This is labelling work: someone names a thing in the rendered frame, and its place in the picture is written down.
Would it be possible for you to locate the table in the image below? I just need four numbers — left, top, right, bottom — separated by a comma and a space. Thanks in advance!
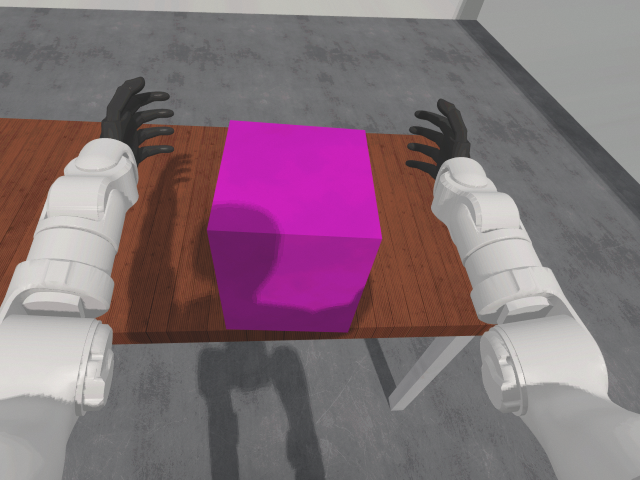
0, 118, 498, 411

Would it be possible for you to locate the robot right upper arm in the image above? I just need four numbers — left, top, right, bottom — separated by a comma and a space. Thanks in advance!
480, 314, 640, 480

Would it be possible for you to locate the left robot hand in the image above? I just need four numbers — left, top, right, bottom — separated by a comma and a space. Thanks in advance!
100, 77, 174, 168

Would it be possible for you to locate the carton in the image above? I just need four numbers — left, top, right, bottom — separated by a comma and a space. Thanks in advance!
207, 120, 382, 333

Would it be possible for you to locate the right robot hand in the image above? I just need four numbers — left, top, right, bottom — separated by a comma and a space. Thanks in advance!
405, 99, 471, 180

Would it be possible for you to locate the robot left upper arm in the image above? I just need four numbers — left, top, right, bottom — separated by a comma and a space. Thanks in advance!
0, 314, 114, 480

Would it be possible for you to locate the robot left forearm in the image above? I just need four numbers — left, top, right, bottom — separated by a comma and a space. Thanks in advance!
0, 138, 139, 324

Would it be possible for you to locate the robot right forearm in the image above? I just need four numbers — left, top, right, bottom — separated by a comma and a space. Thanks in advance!
431, 157, 608, 393

